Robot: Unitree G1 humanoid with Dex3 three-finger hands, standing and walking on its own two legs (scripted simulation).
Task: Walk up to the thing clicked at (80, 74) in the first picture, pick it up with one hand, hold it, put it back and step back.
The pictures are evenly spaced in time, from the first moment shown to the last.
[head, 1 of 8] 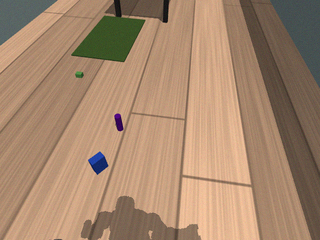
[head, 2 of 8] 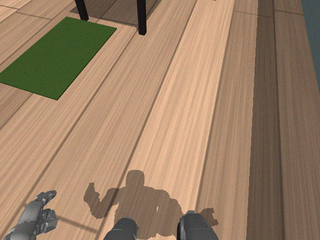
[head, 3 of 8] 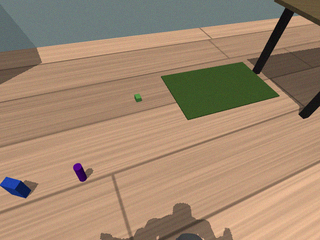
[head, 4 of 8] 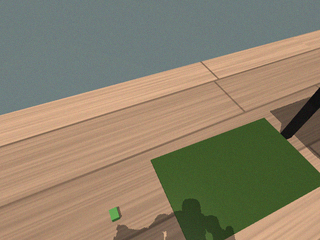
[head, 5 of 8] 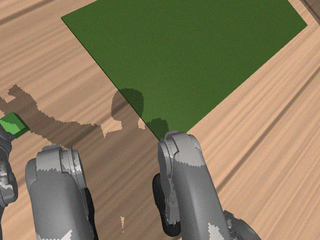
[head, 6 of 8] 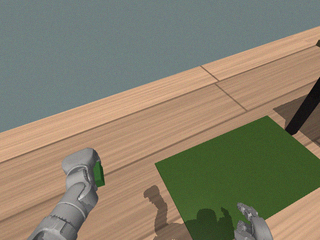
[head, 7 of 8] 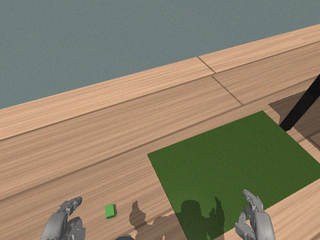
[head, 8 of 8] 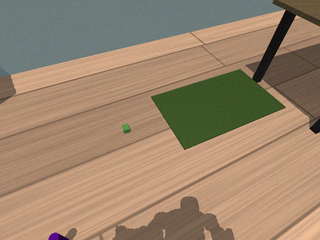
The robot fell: no
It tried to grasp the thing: yes
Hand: left
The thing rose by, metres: 0.70
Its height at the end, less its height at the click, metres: +0.00
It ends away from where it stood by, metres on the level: 0.01
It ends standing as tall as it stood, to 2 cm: yes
